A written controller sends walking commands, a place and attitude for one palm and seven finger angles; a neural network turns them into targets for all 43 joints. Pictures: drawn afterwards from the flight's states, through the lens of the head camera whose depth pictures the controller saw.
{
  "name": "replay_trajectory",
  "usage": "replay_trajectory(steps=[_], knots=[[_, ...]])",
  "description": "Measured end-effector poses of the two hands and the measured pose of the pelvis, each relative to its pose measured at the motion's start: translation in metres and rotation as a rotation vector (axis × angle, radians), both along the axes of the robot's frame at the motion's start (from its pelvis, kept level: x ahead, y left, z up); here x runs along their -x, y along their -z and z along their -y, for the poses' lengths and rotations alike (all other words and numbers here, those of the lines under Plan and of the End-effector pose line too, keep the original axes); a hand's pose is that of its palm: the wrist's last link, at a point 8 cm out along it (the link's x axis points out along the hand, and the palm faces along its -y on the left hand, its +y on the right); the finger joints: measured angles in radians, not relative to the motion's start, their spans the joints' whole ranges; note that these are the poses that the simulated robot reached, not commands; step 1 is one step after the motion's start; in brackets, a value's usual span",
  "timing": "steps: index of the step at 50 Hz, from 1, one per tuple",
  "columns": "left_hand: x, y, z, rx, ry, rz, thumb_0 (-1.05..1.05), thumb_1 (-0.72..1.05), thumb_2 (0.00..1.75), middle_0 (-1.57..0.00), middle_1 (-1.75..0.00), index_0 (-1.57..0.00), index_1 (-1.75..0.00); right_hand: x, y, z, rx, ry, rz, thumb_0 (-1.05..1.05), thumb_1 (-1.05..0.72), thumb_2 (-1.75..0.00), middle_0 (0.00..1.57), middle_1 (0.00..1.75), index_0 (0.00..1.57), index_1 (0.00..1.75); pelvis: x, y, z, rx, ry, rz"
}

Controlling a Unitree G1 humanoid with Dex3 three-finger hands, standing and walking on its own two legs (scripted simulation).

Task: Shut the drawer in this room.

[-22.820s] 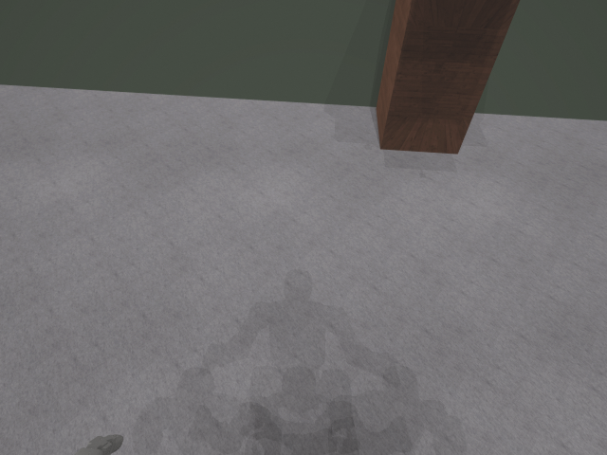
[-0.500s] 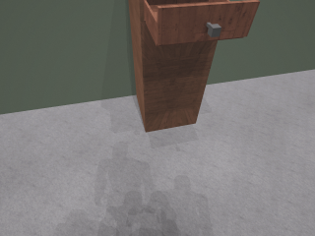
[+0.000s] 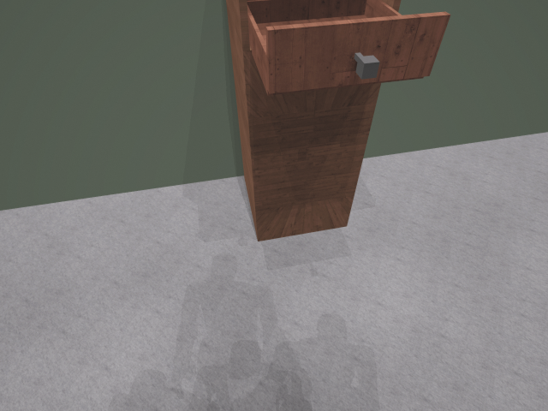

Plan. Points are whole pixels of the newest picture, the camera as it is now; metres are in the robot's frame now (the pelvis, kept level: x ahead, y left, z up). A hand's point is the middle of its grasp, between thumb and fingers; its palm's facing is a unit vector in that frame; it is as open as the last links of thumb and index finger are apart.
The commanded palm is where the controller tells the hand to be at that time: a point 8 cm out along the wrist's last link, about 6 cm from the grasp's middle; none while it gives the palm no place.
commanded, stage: look at it before walking up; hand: left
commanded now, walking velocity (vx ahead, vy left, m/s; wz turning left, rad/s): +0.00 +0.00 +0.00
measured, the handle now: (363, 63) +0.74 -0.14 +0.17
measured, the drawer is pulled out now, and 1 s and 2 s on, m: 0.25 0.25 0.25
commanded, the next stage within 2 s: walk to a spot facing it in 0.62 s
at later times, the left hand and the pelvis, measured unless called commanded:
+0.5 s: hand out of the picture -0.02 +0.16 -0.18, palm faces +0.05 -0.98 -0.17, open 7.3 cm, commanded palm none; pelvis +0.00 +0.01 +0.00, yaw +0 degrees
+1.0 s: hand out of the picture +0.01 +0.19 -0.19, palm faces -0.04 -0.98 -0.20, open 7.4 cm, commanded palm none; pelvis +0.00 +0.02 -0.02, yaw -7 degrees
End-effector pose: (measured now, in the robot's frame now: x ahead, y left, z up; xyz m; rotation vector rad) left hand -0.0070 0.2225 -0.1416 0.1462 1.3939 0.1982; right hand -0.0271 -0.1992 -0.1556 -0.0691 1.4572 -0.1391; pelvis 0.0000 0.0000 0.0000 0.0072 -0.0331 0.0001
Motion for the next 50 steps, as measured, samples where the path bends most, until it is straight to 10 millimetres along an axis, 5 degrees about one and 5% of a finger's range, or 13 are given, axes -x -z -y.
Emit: replay_trajectory(steps=[7, 13, 36, 45, 50], knots=[[0.035, 0.003, 0.019, 0.052, -0.024, -0.088, 0.0, 0.91, 0.9, -0.2, -0.3, -0.2, -0.3, -0.002, -0.003, 0.006, 0.018, -0.013, -0.003, 0.0, -0.91, -0.9, 0.2, 0.3, 0.2, 0.3, 0.001, -0.001, 0.0, 0.002, 0.0, -0.003], [0.043, 0.005, 0.029, 0.079, -0.031, -0.106, 0.0, 0.91, 0.9, -0.2, -0.3, -0.2, -0.3, 0.001, -0.004, 0.002, 0.017, -0.014, -0.013, 0.0, -0.91, -0.9, 0.2, 0.3, 0.2, 0.3, 0.002, -0.001, -0.001, 0.004, 0.0, -0.008], [0.01, 0.004, -0.002, 0.035, 0.005, -0.048, 0.01, 0.92, 0.9, -0.2, -0.3, -0.2, -0.3, 0.018, -0.003, -0.027, -0.012, 0.023, -0.052, 0.0, -0.91, -0.9, 0.2, 0.3, 0.2, 0.3, -0.005, 0.0, -0.016, 0.004, 0.007, -0.017], [0.003, 0.012, -0.01, 0.049, 0.03, -0.08, 0.0, 0.91, 0.9, -0.2, -0.3, -0.2, -0.3, 0.01, 0.001, -0.022, 0.029, 0.071, -0.028, 0.0, -0.91, -0.9, 0.2, 0.3, 0.2, 0.3, -0.001, 0.007, -0.022, -0.004, 0.063, -0.02], [-0.019, 0.017, -0.018, 0.018, 0.081, -0.077, 0.0, 0.91, 0.9, -0.2, -0.3, -0.2, -0.3, 0.004, 0.012, -0.008, 0.048, 0.126, 0.018, 0.0, -0.91, -0.9, 0.2, 0.3, 0.2, 0.3, 0.001, 0.016, -0.018, -0.029, 0.122, -0.014]])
